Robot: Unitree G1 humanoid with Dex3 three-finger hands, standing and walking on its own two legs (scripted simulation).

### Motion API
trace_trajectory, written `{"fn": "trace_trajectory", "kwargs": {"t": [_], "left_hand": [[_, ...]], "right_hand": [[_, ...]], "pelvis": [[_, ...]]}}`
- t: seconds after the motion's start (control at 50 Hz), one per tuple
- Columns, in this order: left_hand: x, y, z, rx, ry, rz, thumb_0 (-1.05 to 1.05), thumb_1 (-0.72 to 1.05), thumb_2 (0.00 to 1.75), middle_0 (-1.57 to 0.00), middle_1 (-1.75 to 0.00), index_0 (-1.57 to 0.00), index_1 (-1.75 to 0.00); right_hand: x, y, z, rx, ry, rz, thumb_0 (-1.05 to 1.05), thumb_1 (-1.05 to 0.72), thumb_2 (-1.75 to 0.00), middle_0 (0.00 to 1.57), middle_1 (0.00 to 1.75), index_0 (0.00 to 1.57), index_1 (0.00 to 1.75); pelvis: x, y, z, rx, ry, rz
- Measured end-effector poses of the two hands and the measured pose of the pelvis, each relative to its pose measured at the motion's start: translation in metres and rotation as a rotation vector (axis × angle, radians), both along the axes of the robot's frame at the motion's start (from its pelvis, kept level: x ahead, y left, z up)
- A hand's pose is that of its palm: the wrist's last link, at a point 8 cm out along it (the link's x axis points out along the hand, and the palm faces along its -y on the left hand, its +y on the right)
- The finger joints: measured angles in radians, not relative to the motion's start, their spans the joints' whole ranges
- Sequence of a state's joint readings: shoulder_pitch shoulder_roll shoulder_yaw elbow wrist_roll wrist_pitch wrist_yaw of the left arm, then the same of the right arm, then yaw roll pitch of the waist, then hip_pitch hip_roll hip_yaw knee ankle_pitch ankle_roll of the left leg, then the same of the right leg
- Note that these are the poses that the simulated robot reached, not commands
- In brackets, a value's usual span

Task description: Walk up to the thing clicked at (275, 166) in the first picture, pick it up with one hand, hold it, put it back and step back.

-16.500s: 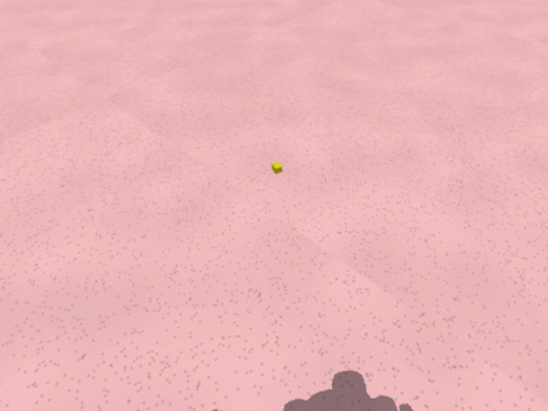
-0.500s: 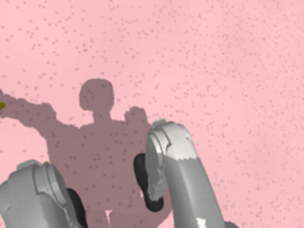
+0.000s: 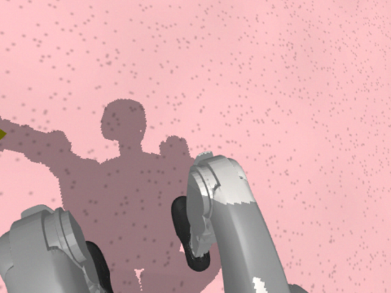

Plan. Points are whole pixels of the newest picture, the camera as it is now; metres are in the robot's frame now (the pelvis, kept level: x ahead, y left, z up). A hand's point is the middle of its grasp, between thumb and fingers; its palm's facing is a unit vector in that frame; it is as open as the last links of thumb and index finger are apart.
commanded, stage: rise first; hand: left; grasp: from above
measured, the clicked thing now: out of the picture +0.50 +0.30 -0.30
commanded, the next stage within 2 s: approach in 1.42 s
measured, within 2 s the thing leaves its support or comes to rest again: neither
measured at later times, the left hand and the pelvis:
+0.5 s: hand out of the picture +0.46 +0.33 -0.19, palm faces -0.25 -0.34 -0.91, open 13.0 cm; pelvis +0.00 +0.00 +0.00, yaw +0 degrees
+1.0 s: hand out of the picture +0.46 +0.33 -0.18, palm faces -0.24 -0.33 -0.91, open 12.9 cm; pelvis +0.00 +0.00 +0.00, yaw +0 degrees
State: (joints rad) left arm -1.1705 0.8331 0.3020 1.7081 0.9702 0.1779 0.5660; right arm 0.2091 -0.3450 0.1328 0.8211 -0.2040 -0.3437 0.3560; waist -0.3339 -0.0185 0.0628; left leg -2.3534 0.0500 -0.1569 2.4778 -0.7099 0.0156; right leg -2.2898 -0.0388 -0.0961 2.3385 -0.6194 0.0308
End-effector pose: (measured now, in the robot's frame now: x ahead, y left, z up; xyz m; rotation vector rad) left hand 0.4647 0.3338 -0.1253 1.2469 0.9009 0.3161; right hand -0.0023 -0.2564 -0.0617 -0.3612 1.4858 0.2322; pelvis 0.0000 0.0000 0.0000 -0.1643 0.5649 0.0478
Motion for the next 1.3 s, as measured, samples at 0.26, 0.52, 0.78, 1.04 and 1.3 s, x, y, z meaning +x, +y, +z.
{"fn": "trace_trajectory", "kwargs": {"t": [0.26, 0.52, 0.78, 1.04, 1.3], "left_hand": [[-0.009, 0.002, 0.001, -0.001, 0.024, 0.024, 0.00, -0.41, 0.87, -0.21, -1.00, -0.22, -0.99], [-0.003, 0.000, -0.002, -0.004, -0.008, 0.004, 0.00, -0.37, 0.84, -0.24, -0.98, -0.25, -0.98], [-0.011, 0.003, 0.001, 0.000, 0.037, 0.024, 0.00, -0.37, 0.84, -0.24, -0.97, -0.25, -0.96], [-0.001, -0.003, 0.002, 0.000, -0.005, 0.001, 0.00, -0.35, 0.82, -0.25, -0.96, -0.26, -0.95], [-0.011, 0.004, 0.000, -0.002, 0.023, 0.026, 0.00, -0.34, 0.81, -0.27, -0.95, -0.28, -0.94]], "right_hand": [[0.000, -0.001, -0.001, 0.005, -0.011, -0.001, 0.00, -0.93, -0.91, 0.20, 0.30, 0.20, 0.30], [-0.005, 0.000, 0.003, -0.003, 0.006, 0.003, 0.00, -0.93, -0.91, 0.20, 0.30, 0.20, 0.30], [-0.004, 0.000, 0.001, 0.007, -0.013, -0.002, 0.00, -0.92, -0.91, 0.20, 0.30, 0.20, 0.30], [-0.002, -0.002, 0.002, 0.004, -0.004, 0.001, 0.00, -0.93, -0.91, 0.20, 0.30, 0.20, 0.30], [-0.002, -0.001, 0.002, 0.004, -0.006, 0.006, 0.00, -0.92, -0.91, 0.20, 0.30, 0.20, 0.30]], "pelvis": [[0.000, 0.000, 0.000, 0.004, -0.002, 0.001], [-0.002, 0.000, 0.000, -0.002, -0.009, 0.000], [-0.001, 0.000, 0.000, 0.002, -0.006, 0.002], [-0.001, 0.000, 0.001, -0.001, -0.002, 0.000], [-0.001, 0.000, 0.002, 0.003, -0.004, 0.002]]}}
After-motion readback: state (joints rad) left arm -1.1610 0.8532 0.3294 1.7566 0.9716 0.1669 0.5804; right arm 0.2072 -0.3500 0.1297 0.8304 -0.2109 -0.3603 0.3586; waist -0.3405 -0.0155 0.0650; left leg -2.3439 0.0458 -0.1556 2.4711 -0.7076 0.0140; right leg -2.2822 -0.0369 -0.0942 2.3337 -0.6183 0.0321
